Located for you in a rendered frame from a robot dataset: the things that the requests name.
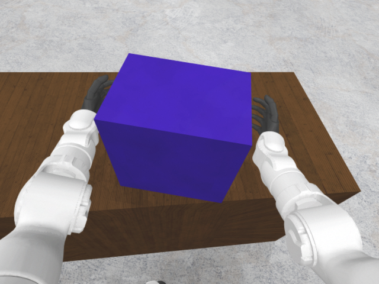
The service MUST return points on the carton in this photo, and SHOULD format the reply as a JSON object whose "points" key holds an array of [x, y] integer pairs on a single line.
{"points": [[175, 127]]}

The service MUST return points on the robot left hand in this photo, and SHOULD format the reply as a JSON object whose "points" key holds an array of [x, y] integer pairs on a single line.
{"points": [[96, 93]]}

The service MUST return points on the robot right hand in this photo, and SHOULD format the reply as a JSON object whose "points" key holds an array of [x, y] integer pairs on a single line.
{"points": [[270, 121]]}

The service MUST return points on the left robot forearm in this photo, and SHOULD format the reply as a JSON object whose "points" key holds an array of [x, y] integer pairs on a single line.
{"points": [[73, 155]]}

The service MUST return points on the pedestal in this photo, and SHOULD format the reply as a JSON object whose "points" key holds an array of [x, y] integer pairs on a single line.
{"points": [[125, 221]]}

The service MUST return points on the right robot upper arm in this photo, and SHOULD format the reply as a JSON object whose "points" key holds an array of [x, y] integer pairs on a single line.
{"points": [[325, 239]]}

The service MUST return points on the right robot forearm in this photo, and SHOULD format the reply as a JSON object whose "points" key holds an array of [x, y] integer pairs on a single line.
{"points": [[286, 183]]}

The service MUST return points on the left robot upper arm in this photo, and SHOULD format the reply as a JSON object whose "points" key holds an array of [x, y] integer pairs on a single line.
{"points": [[55, 206]]}

